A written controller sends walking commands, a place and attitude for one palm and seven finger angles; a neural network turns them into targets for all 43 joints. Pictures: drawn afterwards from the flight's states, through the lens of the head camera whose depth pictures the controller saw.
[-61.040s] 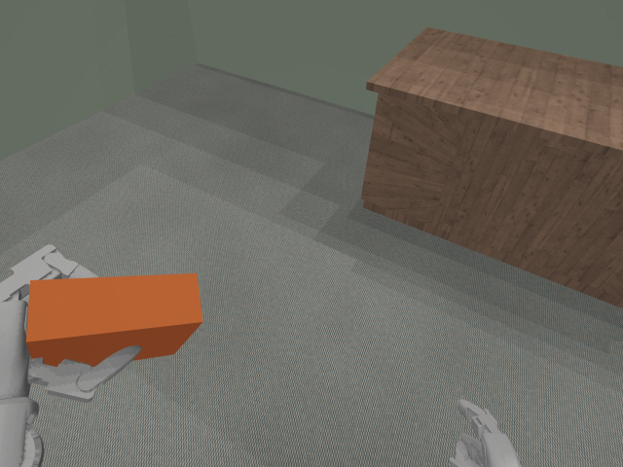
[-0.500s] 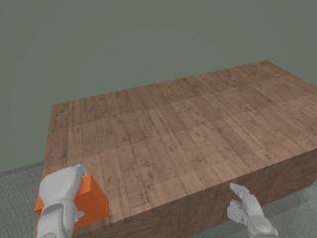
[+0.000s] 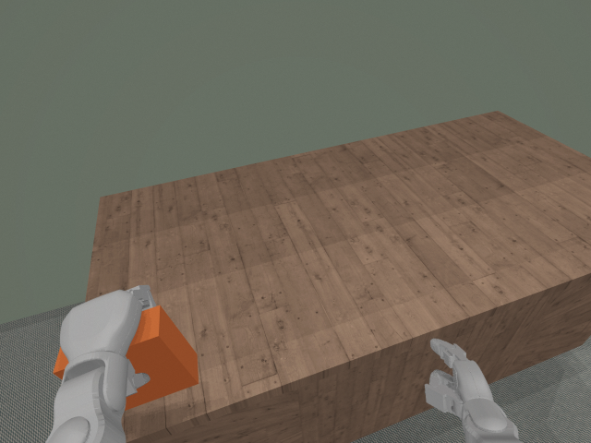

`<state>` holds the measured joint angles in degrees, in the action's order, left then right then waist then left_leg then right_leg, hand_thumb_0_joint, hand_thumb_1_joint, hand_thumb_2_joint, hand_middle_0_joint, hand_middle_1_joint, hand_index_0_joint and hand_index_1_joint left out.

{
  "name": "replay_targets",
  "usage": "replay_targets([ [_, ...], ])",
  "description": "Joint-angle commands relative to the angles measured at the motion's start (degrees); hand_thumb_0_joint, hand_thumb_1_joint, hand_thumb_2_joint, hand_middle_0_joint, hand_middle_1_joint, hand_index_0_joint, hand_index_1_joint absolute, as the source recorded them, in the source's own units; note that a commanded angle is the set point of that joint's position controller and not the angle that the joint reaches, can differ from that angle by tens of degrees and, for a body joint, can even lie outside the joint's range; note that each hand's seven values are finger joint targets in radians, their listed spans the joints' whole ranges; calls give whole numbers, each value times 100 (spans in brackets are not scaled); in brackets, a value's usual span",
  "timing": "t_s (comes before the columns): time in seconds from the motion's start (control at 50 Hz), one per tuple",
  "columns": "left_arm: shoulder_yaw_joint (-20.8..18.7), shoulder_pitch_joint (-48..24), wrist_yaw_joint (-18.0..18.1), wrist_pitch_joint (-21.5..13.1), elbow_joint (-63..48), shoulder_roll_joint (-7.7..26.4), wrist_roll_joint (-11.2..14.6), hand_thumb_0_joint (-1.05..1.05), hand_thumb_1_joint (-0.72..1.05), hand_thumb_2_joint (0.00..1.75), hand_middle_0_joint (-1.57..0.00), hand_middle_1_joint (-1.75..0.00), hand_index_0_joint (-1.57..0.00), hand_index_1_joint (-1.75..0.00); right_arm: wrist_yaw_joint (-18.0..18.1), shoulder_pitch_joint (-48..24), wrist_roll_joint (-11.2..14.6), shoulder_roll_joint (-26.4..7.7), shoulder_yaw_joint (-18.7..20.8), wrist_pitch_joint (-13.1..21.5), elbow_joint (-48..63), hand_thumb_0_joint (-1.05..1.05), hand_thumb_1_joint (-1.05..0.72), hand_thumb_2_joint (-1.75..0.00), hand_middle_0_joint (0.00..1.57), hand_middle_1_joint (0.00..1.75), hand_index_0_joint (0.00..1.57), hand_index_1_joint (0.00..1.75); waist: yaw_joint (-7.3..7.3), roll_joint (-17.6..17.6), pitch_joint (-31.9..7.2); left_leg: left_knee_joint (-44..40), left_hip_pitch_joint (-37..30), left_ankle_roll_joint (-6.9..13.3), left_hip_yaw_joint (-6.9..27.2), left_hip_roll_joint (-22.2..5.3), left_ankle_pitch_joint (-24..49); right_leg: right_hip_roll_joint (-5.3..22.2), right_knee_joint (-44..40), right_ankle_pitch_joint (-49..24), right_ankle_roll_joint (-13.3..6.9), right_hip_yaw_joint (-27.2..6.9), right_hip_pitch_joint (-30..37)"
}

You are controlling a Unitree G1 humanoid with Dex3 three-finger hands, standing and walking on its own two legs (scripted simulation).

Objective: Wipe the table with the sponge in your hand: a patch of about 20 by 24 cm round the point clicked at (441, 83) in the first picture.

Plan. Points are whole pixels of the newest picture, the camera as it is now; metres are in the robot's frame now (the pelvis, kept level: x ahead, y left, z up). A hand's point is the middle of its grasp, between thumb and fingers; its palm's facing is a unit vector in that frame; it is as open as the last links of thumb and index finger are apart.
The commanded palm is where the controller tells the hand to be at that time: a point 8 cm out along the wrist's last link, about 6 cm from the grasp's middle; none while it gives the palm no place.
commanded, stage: lift the sponge slowly off the table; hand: left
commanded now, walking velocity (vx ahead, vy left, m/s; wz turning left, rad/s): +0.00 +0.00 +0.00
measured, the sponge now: (142, 370) +0.19 +0.27 +0.00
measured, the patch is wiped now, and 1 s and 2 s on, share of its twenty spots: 1.00 1.00 1.00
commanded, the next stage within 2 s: bring the sponge back beside the body in 0.30 s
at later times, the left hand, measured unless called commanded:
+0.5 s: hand (135, 330) +0.21 +0.26 +0.08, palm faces +0.09 -0.22 -0.97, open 9.2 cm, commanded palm +0.17 +0.26 +0.15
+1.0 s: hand (118, 329) +0.20 +0.27 +0.09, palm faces +0.11 -0.19 -0.98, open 9.2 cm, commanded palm +0.16 +0.27 +0.16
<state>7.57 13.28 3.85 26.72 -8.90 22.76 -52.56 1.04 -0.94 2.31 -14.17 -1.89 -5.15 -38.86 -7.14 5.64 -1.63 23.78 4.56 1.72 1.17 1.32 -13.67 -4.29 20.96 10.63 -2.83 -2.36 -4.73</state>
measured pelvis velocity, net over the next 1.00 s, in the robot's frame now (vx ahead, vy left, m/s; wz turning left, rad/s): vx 0.00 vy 0.00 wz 0.00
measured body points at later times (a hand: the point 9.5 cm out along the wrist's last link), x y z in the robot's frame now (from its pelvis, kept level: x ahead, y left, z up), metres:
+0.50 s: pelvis +0.00 +0.00 +0.00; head -0.04 -0.03 +0.45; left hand +0.20 +0.27 +0.13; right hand +0.27 -0.18 -0.05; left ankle +0.00 +0.10 -0.74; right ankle +0.01 -0.09 -0.74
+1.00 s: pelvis +0.00 +0.00 +0.00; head -0.04 -0.04 +0.45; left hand +0.19 +0.28 +0.15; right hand +0.27 -0.19 -0.05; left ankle +0.00 +0.10 -0.74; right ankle +0.01 -0.09 -0.74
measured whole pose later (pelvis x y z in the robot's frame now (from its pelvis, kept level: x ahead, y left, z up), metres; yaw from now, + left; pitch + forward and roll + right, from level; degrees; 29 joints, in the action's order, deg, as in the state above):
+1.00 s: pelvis +0.00 +0.00 +0.00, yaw +0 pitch -6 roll -1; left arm 5.9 14.2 1.3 30.1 -17.3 25.3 -49.6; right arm 1.4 -1.7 2.7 -14.6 -2.8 -6.3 -37.4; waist -7.2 5.9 -1.4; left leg 24.1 4.5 1.6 1.3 1.4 -14.0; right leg -4.3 21.8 11.2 -2.9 -2.4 -4.9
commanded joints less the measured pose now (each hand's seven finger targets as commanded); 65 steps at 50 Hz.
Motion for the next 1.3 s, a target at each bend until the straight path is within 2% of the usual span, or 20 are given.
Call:
replay_targets([
  [0.0,-578,-1060,231,-71,-1441,843,-154,0,10,130,-120,-160,-120,-160,20,-1612,41,-529,180,327,1177,0,-90,-90,20,30,20,30,-34,-260,-651,-306,-4,143,444,21,1164,156,-388,-461,-274,-574,117],
  [0.04,-941,-1166,235,-46,-1544,1257,-144,0,10,130,-120,-160,-120,-160,29,-1639,29,-578,170,302,1151,0,-90,-90,20,30,20,30,-55,-273,-687,-317,16,136,469,13,1129,152,-393,-474,-284,-721,184],
  [0.1,-693,-1094,203,46,-1554,948,-109,0,10,130,-120,-160,-120,-160,20,-1652,47,-548,159,268,1172,0,-90,-90,20,30,20,30,-22,-311,-619,-315,37,128,443,4,1207,157,-363,-550,-267,-580,140],
  [0.14,-956,-1225,195,79,-1752,1298,-68,0,10,130,-120,-160,-120,-160,35,-1705,50,-588,144,248,1204,0,-90,-90,20,30,20,30,-38,-234,-609,-344,37,134,490,-5,1100,146,-383,-425,-281,-717,158],
  [0.16,-700,-1274,170,116,-1755,1007,-66,0,10,130,-120,-160,-120,-160,35,-1710,60,-539,139,241,1235,0,-90,-90,20,30,20,30,-6,-161,-576,-332,59,150,447,3,1058,159,-381,-342,-262,-610,114],
  [0.28,-500,-1433,63,198,-1567,845,-102,0,10,130,-120,-160,-120,-160,52,-1687,76,-544,102,263,1212,0,-90,-90,20,30,20,30,25,-249,-613,-353,44,140,469,-13,1058,135,-365,-314,-274,-543,39],
  [0.42,-632,-1323,103,201,-1721,968,-100,0,10,130,-120,-160,-120,-160,29,-1676,61,-542,107,190,1252,0,-90,-90,20,30,20,30,-40,-203,-794,-354,62,122,468,-25,1237,139,-261,-580,-282,-523,244],
  [0.44,-913,-1365,137,186,-1867,1292,-87,0,10,130,-120,-160,-120,-160,34,-1682,41,-589,114,186,1245,0,-90,-90,20,30,20,30,-55,-82,-806,-382,79,134,494,-45,1169,106,-254,-551,-307,-653,311],
  [0.52,-727,-1279,141,250,-1778,1035,-42,0,10,130,-120,-160,-120,-160,23,-1695,64,-549,99,148,1249,0,-90,-90,20,30,20,30,-24,-203,-701,-319,63,121,454,-20,1268,154,-281,-645,-276,-585,186],
  [0.54,-959,-1336,143,244,-1910,1319,-12,0,10,130,-120,-160,-120,-160,33,-1697,61,-590,112,153,1257,0,-90,-90,20,30,20,30,-17,-231,-707,-339,59,127,494,-41,1162,123,-308,-503,-296,-713,208],
  [0.56,-688,-1284,124,287,-1898,995,-9,0,10,130,-120,-160,-120,-160,27,-1718,68,-542,99,157,1310,0,-90,-90,20,30,20,30,-17,-217,-699,-291,59,148,460,-14,1197,142,-293,-516,-277,-609,176],
  [0.64,-945,-1337,78,305,-1931,1339,43,0,10,130,-120,-160,-120,-160,52,-1714,71,-610,103,155,1267,0,-90,-90,20,30,20,30,6,-206,-670,-300,56,141,484,-25,1136,149,-318,-512,-283,-740,166],
  [0.68,-708,-1290,42,330,-1775,1068,21,0,10,130,-120,-160,-120,-160,61,-1718,89,-556,80,183,1262,0,-90,-90,20,30,20,30,34,-248,-573,-264,42,142,472,-10,1146,167,-349,-418,-259,-638,22],
  [0.84,-1073,-1215,15,200,-2156,1474,62,0,10,130,-120,-160,-120,-160,76,-1704,58,-606,101,208,1284,0,-90,-90,20,30,20,30,-13,-219,-750,-273,17,144,519,-18,1191,163,-289,-587,-274,-766,224],
  [1.0,-926,-1059,-14,261,-1977,1248,80,0,10,130,-120,-160,-120,-160,77,-1678,68,-584,81,194,1276,0,-90,-90,20,30,20,30,-3,-213,-616,-247,37,134,500,-8,1202,180,-317,-544,-256,-640,93],
  [1.04,-1129,-1238,-22,235,-2186,1537,103,0,10,130,-120,-160,-120,-160,103,-1750,67,-605,78,204,1300,0,-90,-90,20,30,20,30,-2,-164,-629,-270,32,147,524,-17,1112,171,-327,-464,-269,-788,122],
  [1.06,-971,-1144,-29,257,-2153,1325,84,0,10,130,-120,-160,-120,-160,95,-1720,69,-562,82,215,1342,0,-90,-90,20,30,20,30,-25,-129,-679,-232,48,161,499,4,1118,183,-304,-420,-250,-672,133],
  [1.1,-1043,-946,-60,273,-1945,1364,104,0,10,130,-120,-160,-120,-160,95,-1661,58,-593,69,201,1277,0,-90,-90,20,30,20,30,-11,-368,-625,-224,57,149,496,0,1211,198,-321,-583,-235,-656,120],
  [1.14,-1214,-1193,-65,244,-2183,1627,121,0,10,130,-120,-160,-120,-160,118,-1738,60,-613,58,203,1299,0,-90,-90,20,30,20,30,2,-104,-593,-275,66,146,516,-23,1035,187,-352,-362,-259,-787,88],
  [1.28,-1178,-947,-107,212,-2163,1503,101,0,10,130,-120,-160,-120,-160,108,-1705,64,-559,52,246,1295,0,-90,-90,20,30,20,30,-21,-213,-631,-200,45,140,529,2,1158,207,-316,-444,-244,-714,58],
])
